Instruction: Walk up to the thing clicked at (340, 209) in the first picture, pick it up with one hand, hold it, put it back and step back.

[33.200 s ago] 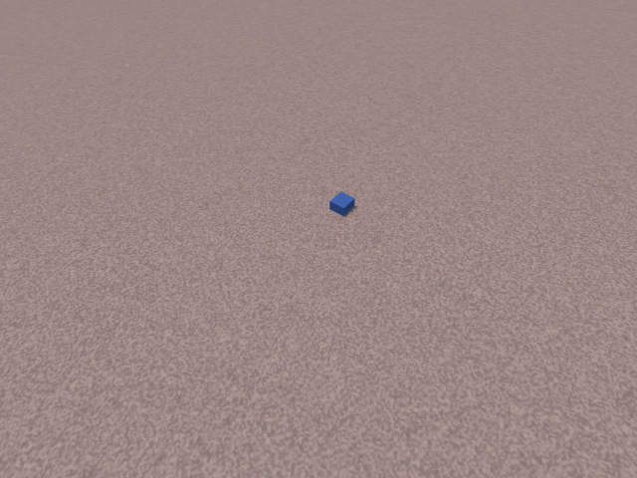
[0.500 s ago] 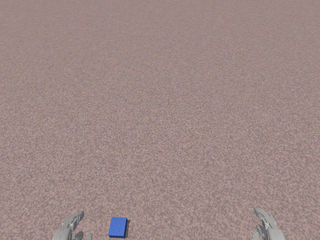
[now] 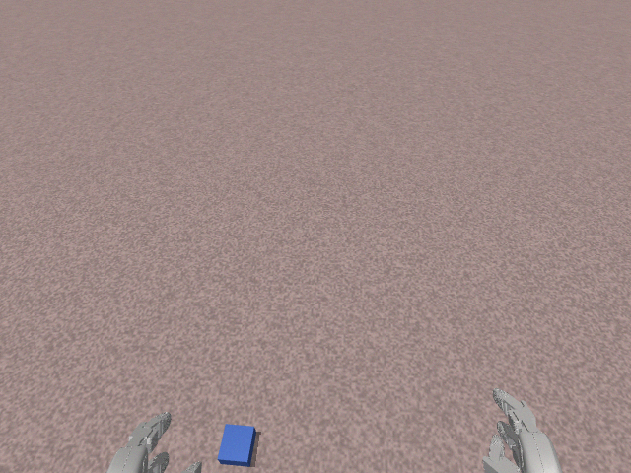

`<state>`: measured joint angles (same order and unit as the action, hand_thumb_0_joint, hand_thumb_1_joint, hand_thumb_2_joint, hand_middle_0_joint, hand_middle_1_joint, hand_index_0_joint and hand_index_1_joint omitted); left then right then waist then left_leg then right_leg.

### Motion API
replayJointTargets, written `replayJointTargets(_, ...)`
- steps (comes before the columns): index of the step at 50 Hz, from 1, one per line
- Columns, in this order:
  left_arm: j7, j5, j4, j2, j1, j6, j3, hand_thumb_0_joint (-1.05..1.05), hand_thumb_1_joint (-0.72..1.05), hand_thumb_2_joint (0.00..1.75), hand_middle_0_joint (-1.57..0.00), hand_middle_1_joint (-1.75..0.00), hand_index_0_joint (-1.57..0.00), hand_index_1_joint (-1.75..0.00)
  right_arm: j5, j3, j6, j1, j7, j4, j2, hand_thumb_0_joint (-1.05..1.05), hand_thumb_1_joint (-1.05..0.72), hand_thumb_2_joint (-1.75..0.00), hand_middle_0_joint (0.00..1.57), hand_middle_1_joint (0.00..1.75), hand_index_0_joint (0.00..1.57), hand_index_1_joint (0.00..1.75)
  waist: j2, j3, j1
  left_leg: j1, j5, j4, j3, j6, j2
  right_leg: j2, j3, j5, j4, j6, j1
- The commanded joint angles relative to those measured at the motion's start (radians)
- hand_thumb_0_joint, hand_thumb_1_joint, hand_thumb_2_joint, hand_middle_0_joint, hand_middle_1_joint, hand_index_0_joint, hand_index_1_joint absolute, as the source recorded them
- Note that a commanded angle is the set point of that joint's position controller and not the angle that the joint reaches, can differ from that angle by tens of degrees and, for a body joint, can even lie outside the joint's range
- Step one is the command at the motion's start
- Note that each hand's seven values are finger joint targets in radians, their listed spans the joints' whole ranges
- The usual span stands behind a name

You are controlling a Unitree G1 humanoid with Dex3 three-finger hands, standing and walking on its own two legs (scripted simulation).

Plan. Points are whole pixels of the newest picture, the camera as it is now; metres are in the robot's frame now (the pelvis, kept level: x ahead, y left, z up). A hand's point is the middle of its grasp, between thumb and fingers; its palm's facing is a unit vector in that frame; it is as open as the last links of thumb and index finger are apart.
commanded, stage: home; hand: left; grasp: from above
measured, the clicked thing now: (237, 445) +0.38 +0.24 -0.69
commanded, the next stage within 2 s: stand in 1.50 s
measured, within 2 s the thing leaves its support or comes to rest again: neither
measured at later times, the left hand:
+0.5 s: hand out of the picture +0.16 +0.18 -0.05, palm faces +0.04 -0.98 -0.20, open 8.6 cm
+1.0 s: hand out of the picture +0.16 +0.18 -0.05, palm faces +0.04 -0.98 -0.20, open 7.4 cm
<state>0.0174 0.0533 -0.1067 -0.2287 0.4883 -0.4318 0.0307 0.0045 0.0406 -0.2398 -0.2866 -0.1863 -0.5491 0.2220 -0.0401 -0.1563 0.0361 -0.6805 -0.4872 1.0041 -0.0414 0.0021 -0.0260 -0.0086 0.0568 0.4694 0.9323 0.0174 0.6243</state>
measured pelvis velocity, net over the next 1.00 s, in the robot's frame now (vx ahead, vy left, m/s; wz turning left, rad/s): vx -0.01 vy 0.00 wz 0.00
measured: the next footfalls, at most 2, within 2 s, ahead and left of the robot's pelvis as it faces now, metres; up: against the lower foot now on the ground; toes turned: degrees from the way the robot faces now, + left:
none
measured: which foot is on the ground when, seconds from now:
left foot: down 0.00-1.00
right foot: down 0.00-1.00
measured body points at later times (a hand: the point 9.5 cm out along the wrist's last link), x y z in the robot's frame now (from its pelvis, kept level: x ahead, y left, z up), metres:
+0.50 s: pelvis +0.00 +0.00 +0.00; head +0.01 +0.00 +0.45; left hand +0.16 +0.23 -0.03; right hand +0.15 -0.25 -0.06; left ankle +0.01 +0.11 -0.68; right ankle +0.00 -0.13 -0.68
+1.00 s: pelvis -0.01 +0.00 +0.00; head +0.01 +0.00 +0.45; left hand +0.15 +0.23 -0.03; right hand +0.15 -0.25 -0.06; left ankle +0.01 +0.11 -0.68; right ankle +0.00 -0.13 -0.68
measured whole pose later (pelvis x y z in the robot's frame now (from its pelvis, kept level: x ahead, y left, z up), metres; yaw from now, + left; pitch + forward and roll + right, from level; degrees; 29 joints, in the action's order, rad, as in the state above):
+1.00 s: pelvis -0.01 +0.00 +0.00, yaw +0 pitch +10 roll -3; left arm 0.02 0.06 -0.13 -0.23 0.50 -0.44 0.03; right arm 0.01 0.03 -0.24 -0.30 -0.19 -0.53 0.22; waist -0.04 -0.16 0.04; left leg -0.71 -0.48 1.02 -0.04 0.00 -0.03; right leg 0.00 0.06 0.47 0.96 0.01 0.65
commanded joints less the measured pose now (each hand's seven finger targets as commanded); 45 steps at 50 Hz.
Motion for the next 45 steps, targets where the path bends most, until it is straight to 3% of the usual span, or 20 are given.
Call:
replayJointTargets(1,0.005,0.001,-0.178,-0.094,-0.016,0.047,0.053,0.00,0.54,0.69,-0.16,-0.24,-0.16,-0.24,0.002,-0.059,-0.058,0.062,-0.007,0.161,0.128,0.00,-0.90,-0.90,0.20,0.30,0.20,0.30,0.000,-0.055,0.003,0.096,0.215,-0.185,-0.014,0.012,0.020,0.034,0.020,-0.180,-0.145,-0.022,-0.027)
replayJointTargets(3,0.006,0.002,-0.197,-0.106,-0.023,0.050,0.067,0.00,0.61,0.73,-0.17,-0.25,-0.17,-0.25,0.003,-0.062,-0.057,0.062,-0.006,0.164,0.130,0.00,-0.90,-0.90,0.20,0.30,0.20,0.30,-0.015,-0.075,-0.003,0.102,0.211,-0.185,-0.010,0.011,0.021,0.033,0.016,-0.176,-0.143,-0.023,-0.031)
replayJointTargets(4,0.008,0.002,-0.215,-0.118,-0.033,0.053,0.073,0.00,0.55,0.70,-0.16,-0.24,-0.16,-0.24,0.003,-0.064,-0.057,0.061,-0.007,0.168,0.133,0.00,-0.90,-0.90,0.20,0.30,0.20,0.30,-0.024,-0.088,-0.002,0.109,0.227,-0.184,-0.011,0.009,0.020,0.035,0.017,-0.187,-0.137,-0.023,-0.032)
replayJointTargets(5,0.005,0.000,-0.153,-0.086,0.009,0.045,0.050,0.00,0.54,0.69,-0.16,-0.24,-0.16,-0.24,0.003,-0.059,-0.054,0.056,-0.007,0.162,0.126,0.00,-0.90,-0.90,0.20,0.30,0.20,0.30,-0.012,-0.075,0.002,0.108,0.234,-0.182,-0.012,0.009,0.018,0.036,0.018,-0.190,-0.137,-0.023,-0.022)
replayJointTargets(6,0.007,0.003,-0.226,-0.109,-0.042,0.055,0.062,0.00,0.54,0.69,-0.16,-0.24,-0.16,-0.24,0.002,-0.069,-0.057,0.060,-0.007,0.174,0.139,0.00,-0.90,-0.90,0.20,0.30,0.20,0.30,-0.006,-0.087,0.008,0.116,0.237,-0.181,-0.014,0.009,0.015,0.038,0.019,-0.194,-0.133,-0.023,-0.028)
replayJointTargets(7,0.010,0.000,-0.168,-0.093,-0.001,0.050,0.060,0.00,0.62,0.75,-0.17,-0.26,-0.17,-0.26,0.002,-0.062,-0.055,0.051,-0.007,0.158,0.125,0.00,-0.90,-0.90,0.20,0.30,0.20,0.30,-0.003,-0.084,-0.002,0.106,0.241,-0.173,-0.009,0.009,0.019,0.035,0.016,-0.198,-0.135,-0.022,-0.028)
replayJointTargets(10,0.009,0.002,-0.186,-0.096,-0.014,0.055,0.059,0.00,0.57,0.71,-0.17,-0.24,-0.17,-0.24,0.001,-0.064,-0.054,0.053,-0.006,0.162,0.129,0.00,-0.90,-0.90,0.20,0.30,0.20,0.30,-0.005,-0.072,-0.001,0.100,0.222,-0.180,-0.013,0.008,0.015,0.036,0.019,-0.182,-0.132,-0.022,-0.021)
replayJointTargets(11,0.007,0.002,-0.148,-0.079,0.008,0.050,0.048,0.00,0.65,0.76,-0.17,-0.26,-0.17,-0.26,0.003,-0.060,-0.054,0.059,-0.007,0.164,0.126,0.00,-0.90,-0.90,0.20,0.30,0.20,0.30,0.003,-0.070,0.004,0.098,0.215,-0.175,-0.010,0.010,0.017,0.036,0.016,-0.177,-0.138,-0.022,-0.015)
replayJointTargets(13,0.009,0.002,-0.188,-0.102,-0.013,0.054,0.069,0.00,0.73,0.80,-0.18,-0.27,-0.18,-0.27,0.003,-0.064,-0.055,0.056,-0.009,0.167,0.127,0.00,-0.90,-0.90,0.20,0.30,0.20,0.30,0.005,-0.084,0.003,0.095,0.201,-0.169,-0.002,0.013,0.021,0.031,0.009,-0.172,-0.145,-0.019,-0.027)
replayJointTargets(14,0.008,0.004,-0.213,-0.112,-0.030,0.059,0.073,0.00,0.67,0.76,-0.18,-0.26,-0.18,-0.26,0.003,-0.065,-0.055,0.055,-0.008,0.165,0.129,0.00,-0.90,-0.90,0.20,0.30,0.20,0.30,0.005,-0.082,0.000,0.088,0.193,-0.169,-0.001,0.014,0.021,0.030,0.009,-0.167,-0.147,-0.019,-0.028)
replayJointTargets(21,0.005,-0.002,-0.169,-0.088,0.013,0.046,0.049,0.00,0.75,0.81,-0.18,-0.27,-0.18,-0.27,0.002,-0.065,-0.053,0.048,-0.007,0.160,0.126,0.00,-0.90,-0.90,0.20,0.30,0.20,0.30,-0.013,-0.084,0.003,0.102,0.243,-0.165,-0.006,0.007,0.017,0.033,0.012,-0.203,-0.129,-0.022,-0.018)
replayJointTargets(23,0.007,-0.002,-0.185,-0.097,-0.011,0.048,0.058,0.00,0.77,0.82,-0.19,-0.28,-0.19,-0.28,0.003,-0.065,-0.053,0.051,-0.006,0.169,0.127,0.00,-0.90,-0.90,0.20,0.30,0.20,0.30,0.005,-0.064,0.003,0.083,0.198,-0.165,-0.001,0.012,0.021,0.031,0.008,-0.169,-0.142,-0.018,-0.010)
replayJointTargets(25,0.008,0.002,-0.217,-0.116,-0.018,0.048,0.077,0.00,0.88,0.89,-0.20,-0.29,-0.20,-0.30,0.002,-0.070,-0.055,0.050,-0.009,0.172,0.132,0.00,-0.90,-0.90,0.20,0.30,0.20,0.30,-0.005,-0.104,0.002,0.095,0.229,-0.154,0.004,0.012,0.023,0.027,0.005,-0.201,-0.142,-0.019,-0.040)
replayJointTargets(26,0.006,0.001,-0.216,-0.108,-0.030,0.048,0.057,0.00,0.82,0.85,-0.19,-0.29,-0.19,-0.29,0.003,-0.068,-0.054,0.054,-0.008,0.171,0.132,0.00,-0.90,-0.90,0.20,0.30,0.20,0.30,0.006,-0.085,0.007,0.087,0.219,-0.160,-0.002,0.013,0.021,0.029,0.008,-0.192,-0.141,-0.018,-0.029)
replayJointTargets(27,0.007,0.001,-0.203,-0.110,-0.009,0.046,0.064,0.00,0.79,0.84,-0.19,-0.28,-0.19,-0.28,0.003,-0.067,-0.056,0.054,-0.008,0.170,0.131,0.00,-0.90,-0.90,0.20,0.30,0.20,0.30,0.008,-0.063,0.001,0.084,0.207,-0.159,0.003,0.014,0.022,0.028,0.005,-0.180,-0.146,-0.017,-0.022)
replayJointTargets(28,0.007,-0.001,-0.192,-0.111,-0.009,0.042,0.066,0.00,0.87,0.89,-0.20,-0.30,-0.20,-0.30,0.003,-0.067,-0.056,0.050,-0.010,0.173,0.131,0.00,-0.90,-0.90,0.20,0.30,0.20,0.30,0.007,-0.079,0.011,0.089,0.222,-0.153,0.004,0.015,0.023,0.027,0.003,-0.198,-0.145,-0.016,-0.024)
replayJointTargets(35,0.008,-0.004,-0.208,-0.106,-0.026,0.039,0.055,0.00,0.89,0.90,-0.20,-0.30,-0.20,-0.30,0.005,-0.067,-0.056,0.063,-0.009,0.175,0.132,0.00,-0.90,-0.90,0.20,0.30,0.20,0.30,-0.020,-0.050,0.001,0.076,0.145,-0.184,-0.010,0.010,0.016,0.030,0.012,-0.122,-0.144,-0.020,0.001)
replayJointTargets(40,0.007,0.002,-0.214,-0.112,-0.014,0.038,0.071,0.00,0.90,0.90,-0.20,-0.30,-0.20,-0.30,0.004,-0.066,-0.061,0.061,-0.010,0.181,0.130,0.00,-0.90,-0.90,0.20,0.30,0.20,0.30,0.012,-0.073,0.004,0.073,0.169,-0.161,0.000,0.017,0.022,0.027,0.006,-0.150,-0.148,-0.016,-0.022)
replayJointTargets(45,0.007,0.003,-0.206,-0.100,-0.010,0.039,0.059,0.00,0.90,0.90,-0.20,-0.30,-0.20,-0.30,0.003,-0.065,-0.057,0.059,-0.012,0.180,0.125,0.00,-0.90,-0.90,0.20,0.30,0.20,0.30,-0.005,-0.092,0.005,0.079,0.179,-0.157,0.000,0.013,0.022,0.028,0.006,-0.158,-0.141,-0.017,-0.015)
